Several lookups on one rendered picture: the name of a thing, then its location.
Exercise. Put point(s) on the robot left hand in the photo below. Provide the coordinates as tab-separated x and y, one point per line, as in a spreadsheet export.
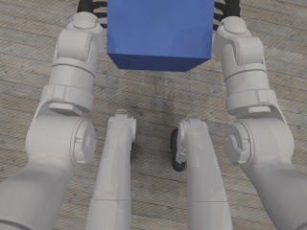
89	6

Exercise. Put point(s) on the right robot shin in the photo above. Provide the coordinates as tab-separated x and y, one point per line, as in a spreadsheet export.
181	153

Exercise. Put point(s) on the left robot shin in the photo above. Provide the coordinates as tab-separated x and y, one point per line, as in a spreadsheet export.
118	111

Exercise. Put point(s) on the robot right hand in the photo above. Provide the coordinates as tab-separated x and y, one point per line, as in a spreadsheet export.
230	8

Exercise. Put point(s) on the robot left upper arm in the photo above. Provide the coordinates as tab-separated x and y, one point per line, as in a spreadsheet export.
57	145

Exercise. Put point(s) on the carton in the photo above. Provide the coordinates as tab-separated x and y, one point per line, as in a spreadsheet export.
159	35

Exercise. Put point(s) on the right robot forearm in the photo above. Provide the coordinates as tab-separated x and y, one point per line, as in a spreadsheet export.
245	72

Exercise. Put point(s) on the left robot forearm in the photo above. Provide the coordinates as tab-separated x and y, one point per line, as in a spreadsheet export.
74	66

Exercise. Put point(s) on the robot shin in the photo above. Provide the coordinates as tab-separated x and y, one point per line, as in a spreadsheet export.
118	111
181	153

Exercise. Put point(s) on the robot right upper arm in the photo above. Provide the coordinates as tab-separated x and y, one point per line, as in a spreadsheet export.
263	148

